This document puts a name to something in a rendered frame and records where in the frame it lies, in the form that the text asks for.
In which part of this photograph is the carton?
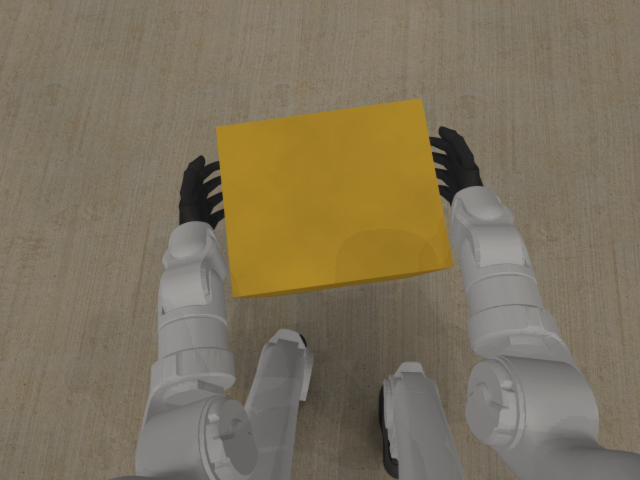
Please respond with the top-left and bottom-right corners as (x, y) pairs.
(216, 98), (454, 297)

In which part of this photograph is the robot right upper arm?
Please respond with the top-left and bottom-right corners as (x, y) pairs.
(465, 355), (640, 480)

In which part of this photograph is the robot left upper arm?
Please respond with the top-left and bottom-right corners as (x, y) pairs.
(108, 395), (258, 480)

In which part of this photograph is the robot shin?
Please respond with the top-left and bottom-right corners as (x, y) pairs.
(388, 362), (440, 458)
(257, 329), (306, 368)

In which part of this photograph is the robot left forearm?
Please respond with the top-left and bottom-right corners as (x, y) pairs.
(135, 221), (236, 476)

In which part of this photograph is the robot left shin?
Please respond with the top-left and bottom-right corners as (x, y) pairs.
(257, 329), (306, 368)

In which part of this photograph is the robot right forearm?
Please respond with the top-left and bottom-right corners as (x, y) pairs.
(450, 186), (599, 434)

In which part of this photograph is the robot right shin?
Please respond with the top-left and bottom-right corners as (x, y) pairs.
(388, 362), (440, 458)

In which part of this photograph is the right robot hand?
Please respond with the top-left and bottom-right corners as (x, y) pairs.
(429, 126), (484, 206)

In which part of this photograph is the left robot hand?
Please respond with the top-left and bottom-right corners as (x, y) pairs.
(179, 155), (225, 230)

